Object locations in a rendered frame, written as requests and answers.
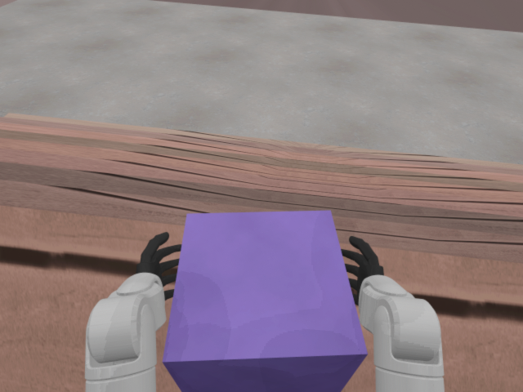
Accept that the robot left forearm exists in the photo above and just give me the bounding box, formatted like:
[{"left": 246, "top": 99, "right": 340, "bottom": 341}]
[{"left": 85, "top": 273, "right": 166, "bottom": 392}]

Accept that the right robot hand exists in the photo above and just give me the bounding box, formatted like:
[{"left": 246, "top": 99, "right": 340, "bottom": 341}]
[{"left": 341, "top": 236, "right": 384, "bottom": 305}]

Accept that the carton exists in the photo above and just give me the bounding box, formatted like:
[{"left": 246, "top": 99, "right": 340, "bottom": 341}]
[{"left": 163, "top": 211, "right": 368, "bottom": 392}]

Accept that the robot right forearm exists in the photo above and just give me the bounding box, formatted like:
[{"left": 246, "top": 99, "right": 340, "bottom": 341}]
[{"left": 359, "top": 275, "right": 445, "bottom": 392}]

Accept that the left robot hand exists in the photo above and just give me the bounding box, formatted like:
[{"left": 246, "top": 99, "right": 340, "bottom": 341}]
[{"left": 136, "top": 232, "right": 181, "bottom": 300}]

